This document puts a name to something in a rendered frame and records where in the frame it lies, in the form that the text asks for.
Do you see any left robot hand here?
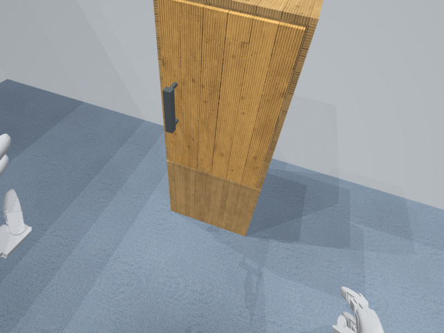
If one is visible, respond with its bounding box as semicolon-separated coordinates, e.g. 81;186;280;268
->
0;134;32;259

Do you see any cupboard door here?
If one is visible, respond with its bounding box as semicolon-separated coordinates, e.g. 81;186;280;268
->
157;0;306;188

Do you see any handle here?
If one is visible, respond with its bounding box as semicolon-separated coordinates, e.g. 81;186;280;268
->
162;82;178;134

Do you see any right robot hand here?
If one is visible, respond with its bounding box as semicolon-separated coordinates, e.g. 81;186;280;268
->
332;287;384;333

